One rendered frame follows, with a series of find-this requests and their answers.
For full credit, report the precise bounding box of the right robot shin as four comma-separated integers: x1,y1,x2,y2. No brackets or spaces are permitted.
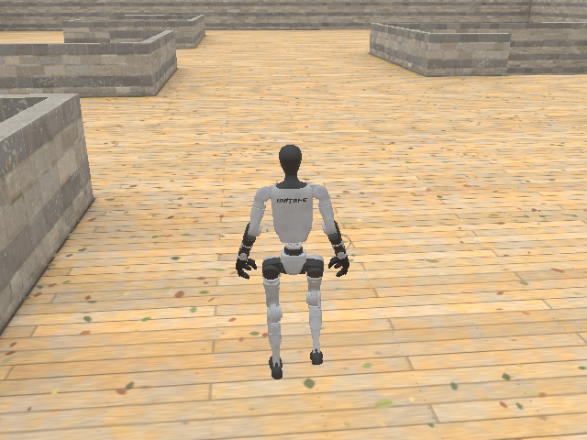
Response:
308,291,322,354

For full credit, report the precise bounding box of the robot left hand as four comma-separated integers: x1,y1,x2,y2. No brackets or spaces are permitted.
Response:
236,258,257,279

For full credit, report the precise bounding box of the left robot upper arm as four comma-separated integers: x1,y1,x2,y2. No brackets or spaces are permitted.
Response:
248,185,272,237

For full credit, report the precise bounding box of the robot right forearm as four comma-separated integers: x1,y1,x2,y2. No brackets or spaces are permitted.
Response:
327,220,347,259

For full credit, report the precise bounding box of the left robot shin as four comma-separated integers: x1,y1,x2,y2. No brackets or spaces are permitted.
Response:
267,307,282,367

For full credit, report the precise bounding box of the robot shin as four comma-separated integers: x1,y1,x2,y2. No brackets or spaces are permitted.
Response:
308,291,322,354
267,307,282,367

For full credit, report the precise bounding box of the robot right hand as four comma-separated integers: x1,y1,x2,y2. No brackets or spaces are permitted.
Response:
328,255,349,277

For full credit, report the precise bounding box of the robot left forearm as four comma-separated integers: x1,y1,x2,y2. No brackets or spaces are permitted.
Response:
238,223,256,260

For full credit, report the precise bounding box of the right robot upper arm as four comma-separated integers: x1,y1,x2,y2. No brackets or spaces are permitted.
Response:
310,184,337,235

